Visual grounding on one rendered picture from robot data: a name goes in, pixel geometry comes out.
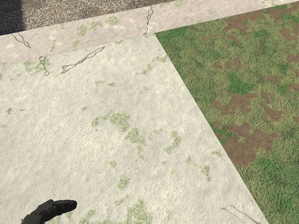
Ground robot left hand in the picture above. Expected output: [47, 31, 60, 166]
[21, 199, 78, 224]

